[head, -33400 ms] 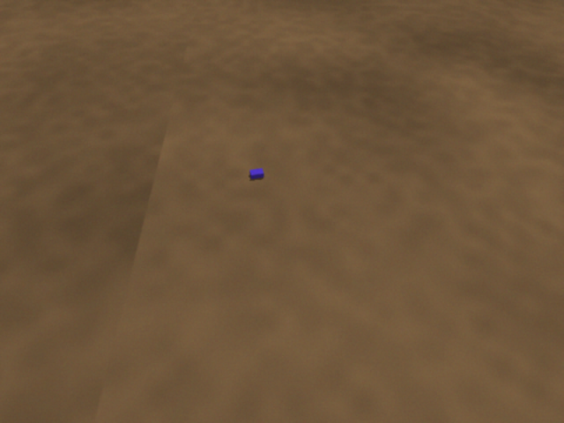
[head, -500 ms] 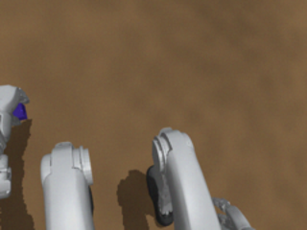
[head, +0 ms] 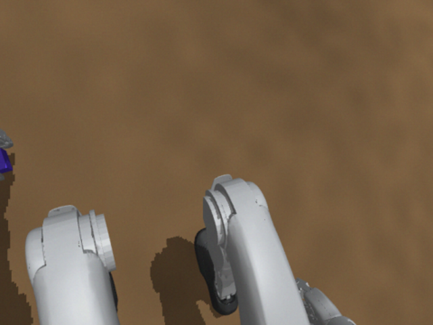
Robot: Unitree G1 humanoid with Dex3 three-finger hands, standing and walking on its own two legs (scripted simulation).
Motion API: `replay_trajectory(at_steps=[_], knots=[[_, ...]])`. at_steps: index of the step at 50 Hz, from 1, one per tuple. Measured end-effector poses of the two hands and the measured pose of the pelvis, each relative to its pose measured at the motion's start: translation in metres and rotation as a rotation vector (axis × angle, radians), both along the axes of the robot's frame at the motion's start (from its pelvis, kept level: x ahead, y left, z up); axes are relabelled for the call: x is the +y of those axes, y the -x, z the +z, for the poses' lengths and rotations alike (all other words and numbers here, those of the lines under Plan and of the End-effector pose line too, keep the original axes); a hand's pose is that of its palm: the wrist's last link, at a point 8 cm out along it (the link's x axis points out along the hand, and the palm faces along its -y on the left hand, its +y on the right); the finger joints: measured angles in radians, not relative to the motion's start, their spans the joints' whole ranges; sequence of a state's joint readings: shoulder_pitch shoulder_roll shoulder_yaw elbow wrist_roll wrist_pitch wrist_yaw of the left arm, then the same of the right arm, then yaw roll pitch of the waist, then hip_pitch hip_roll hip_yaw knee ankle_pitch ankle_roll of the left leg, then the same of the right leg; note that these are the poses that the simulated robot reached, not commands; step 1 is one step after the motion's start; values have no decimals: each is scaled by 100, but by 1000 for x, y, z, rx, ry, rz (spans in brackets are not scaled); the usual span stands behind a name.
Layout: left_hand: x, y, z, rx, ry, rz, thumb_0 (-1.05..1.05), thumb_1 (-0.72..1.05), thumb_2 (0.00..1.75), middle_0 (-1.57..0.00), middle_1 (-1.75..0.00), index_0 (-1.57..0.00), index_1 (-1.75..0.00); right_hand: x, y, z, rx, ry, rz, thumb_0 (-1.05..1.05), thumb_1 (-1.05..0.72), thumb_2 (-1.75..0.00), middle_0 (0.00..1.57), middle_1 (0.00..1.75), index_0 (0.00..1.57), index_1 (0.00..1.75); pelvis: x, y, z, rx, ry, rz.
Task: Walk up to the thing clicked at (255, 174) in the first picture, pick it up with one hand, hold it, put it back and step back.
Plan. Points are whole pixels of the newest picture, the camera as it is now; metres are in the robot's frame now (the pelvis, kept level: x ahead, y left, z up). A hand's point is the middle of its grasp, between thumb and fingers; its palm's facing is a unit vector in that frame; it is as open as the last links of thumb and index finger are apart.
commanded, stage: rest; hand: left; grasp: from above
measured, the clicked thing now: out of the picture +0.41 +0.33 -0.26
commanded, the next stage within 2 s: open in 0.74 s
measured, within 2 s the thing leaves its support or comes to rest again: rests again in 0.28 s
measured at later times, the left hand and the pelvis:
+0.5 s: hand out of the picture +0.40 +0.31 -0.25, palm faces -0.45 -0.16 -0.88, open 6.8 cm; pelvis +0.00 +0.01 -0.01, yaw -2 degrees
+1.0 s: hand out of the picture +0.41 +0.31 -0.25, palm faces -0.44 -0.17 -0.88, open 6.7 cm; pelvis -0.01 +0.01 -0.01, yaw -4 degrees
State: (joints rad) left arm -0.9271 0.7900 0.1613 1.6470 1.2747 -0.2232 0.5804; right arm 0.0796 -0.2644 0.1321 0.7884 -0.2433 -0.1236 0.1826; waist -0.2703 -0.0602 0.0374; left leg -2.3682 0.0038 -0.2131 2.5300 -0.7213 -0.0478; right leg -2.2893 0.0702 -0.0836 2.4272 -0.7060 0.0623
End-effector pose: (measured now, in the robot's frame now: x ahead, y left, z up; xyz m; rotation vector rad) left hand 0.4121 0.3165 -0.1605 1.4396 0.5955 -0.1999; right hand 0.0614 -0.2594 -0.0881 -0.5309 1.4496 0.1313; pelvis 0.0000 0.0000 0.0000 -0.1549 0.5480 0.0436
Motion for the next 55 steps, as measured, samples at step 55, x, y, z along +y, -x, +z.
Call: replay_trajectory(at_steps=[55], knots=[[0,1,-30,-34,15,-4,-1,41,15,-98,-20,-94,-16,13,11,28,3,-37,175,0,-90,-90,20,30,20,30,10,9,-5,-90,69,-30]])
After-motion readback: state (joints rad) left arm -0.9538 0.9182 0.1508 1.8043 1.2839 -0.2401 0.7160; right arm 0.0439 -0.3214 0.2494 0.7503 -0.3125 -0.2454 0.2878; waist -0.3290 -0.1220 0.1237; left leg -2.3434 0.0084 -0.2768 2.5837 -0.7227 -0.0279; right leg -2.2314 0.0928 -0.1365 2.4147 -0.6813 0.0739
